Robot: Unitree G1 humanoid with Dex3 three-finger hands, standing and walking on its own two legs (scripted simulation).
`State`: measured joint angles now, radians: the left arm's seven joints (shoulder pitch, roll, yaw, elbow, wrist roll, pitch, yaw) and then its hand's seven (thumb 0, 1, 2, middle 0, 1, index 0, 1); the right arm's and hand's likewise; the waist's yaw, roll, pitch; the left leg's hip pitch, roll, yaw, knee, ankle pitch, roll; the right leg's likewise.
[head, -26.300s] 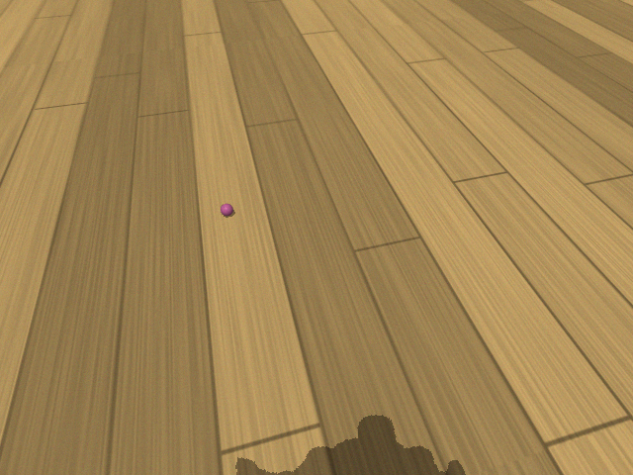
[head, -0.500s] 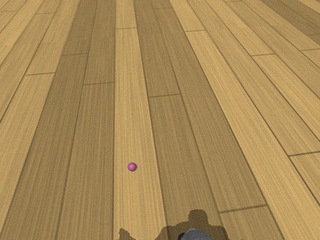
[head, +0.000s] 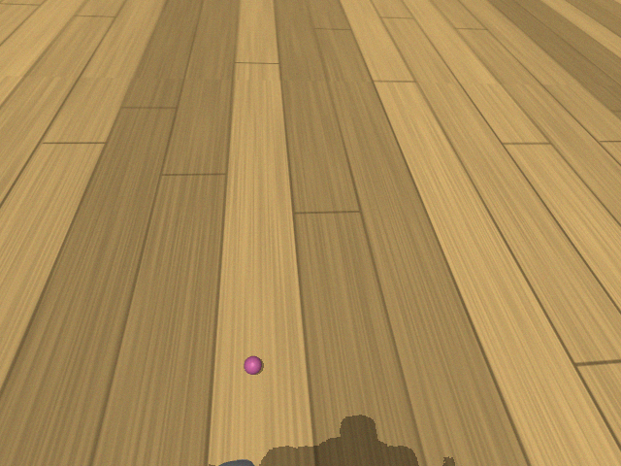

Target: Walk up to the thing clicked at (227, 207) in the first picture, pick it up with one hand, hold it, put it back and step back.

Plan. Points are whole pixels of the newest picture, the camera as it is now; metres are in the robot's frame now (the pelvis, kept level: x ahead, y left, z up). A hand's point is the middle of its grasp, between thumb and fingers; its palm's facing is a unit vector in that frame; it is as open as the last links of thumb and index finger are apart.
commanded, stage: walk up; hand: left
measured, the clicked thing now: (252, 365) +0.52 +0.15 -0.73
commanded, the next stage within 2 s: stand in 1.46 s
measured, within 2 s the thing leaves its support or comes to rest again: neither
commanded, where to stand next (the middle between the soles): +0.14 -0.08 m, yaw +0 degrees
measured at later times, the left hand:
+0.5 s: hand (133, 465) +0.15 +0.25 -0.14, palm faces -0.05 -0.93 -0.36, open 7.4 cm
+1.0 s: hand (146, 457) +0.16 +0.23 -0.13, palm faces -0.05 -0.94 -0.33, open 7.4 cm
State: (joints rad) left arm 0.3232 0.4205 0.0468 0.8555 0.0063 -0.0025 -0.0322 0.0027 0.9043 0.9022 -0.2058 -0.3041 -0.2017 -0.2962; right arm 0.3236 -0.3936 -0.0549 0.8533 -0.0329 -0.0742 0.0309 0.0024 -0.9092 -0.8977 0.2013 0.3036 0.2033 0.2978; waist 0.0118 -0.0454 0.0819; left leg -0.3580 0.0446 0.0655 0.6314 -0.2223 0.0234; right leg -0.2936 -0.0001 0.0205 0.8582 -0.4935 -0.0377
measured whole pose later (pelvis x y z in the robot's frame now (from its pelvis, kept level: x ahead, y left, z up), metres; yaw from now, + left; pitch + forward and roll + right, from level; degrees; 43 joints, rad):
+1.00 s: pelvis +0.07 -0.02 +0.03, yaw -1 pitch -2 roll +0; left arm 0.06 0.35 0.00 1.17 0.00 -0.01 -0.01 0.00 0.90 0.90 -0.21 -0.30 -0.20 -0.30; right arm 0.08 -0.36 0.00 1.17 0.00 -0.01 0.01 0.00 -0.91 -0.90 0.20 0.30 0.20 0.30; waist -0.01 0.00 0.06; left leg -0.11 0.04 0.06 0.33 -0.17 -0.02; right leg -0.11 -0.03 -0.01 0.33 -0.17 0.02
